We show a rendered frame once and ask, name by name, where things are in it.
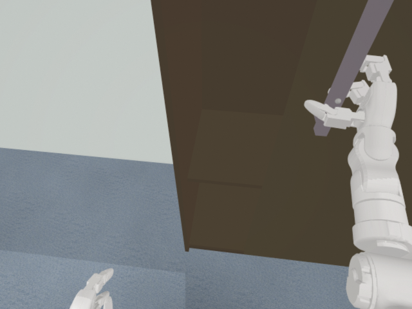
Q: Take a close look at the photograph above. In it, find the handle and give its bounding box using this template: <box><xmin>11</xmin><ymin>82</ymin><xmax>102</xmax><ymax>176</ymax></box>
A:
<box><xmin>314</xmin><ymin>0</ymin><xmax>394</xmax><ymax>136</ymax></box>

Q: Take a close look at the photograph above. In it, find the robot right upper arm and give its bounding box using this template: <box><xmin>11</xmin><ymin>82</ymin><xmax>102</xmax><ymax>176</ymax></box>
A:
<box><xmin>346</xmin><ymin>252</ymin><xmax>412</xmax><ymax>309</ymax></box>

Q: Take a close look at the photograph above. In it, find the right robot hand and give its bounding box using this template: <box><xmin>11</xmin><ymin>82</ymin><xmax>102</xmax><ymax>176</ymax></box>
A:
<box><xmin>304</xmin><ymin>55</ymin><xmax>397</xmax><ymax>132</ymax></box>

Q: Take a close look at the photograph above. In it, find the left robot hand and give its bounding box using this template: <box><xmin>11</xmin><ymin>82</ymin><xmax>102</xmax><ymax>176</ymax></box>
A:
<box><xmin>70</xmin><ymin>268</ymin><xmax>113</xmax><ymax>309</ymax></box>

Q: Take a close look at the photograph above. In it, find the wardrobe door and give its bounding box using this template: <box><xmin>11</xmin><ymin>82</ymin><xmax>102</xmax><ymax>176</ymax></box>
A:
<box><xmin>244</xmin><ymin>0</ymin><xmax>412</xmax><ymax>267</ymax></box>

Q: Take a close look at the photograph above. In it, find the right robot forearm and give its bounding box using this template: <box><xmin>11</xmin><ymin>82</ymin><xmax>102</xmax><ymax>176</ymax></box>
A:
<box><xmin>348</xmin><ymin>126</ymin><xmax>412</xmax><ymax>259</ymax></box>

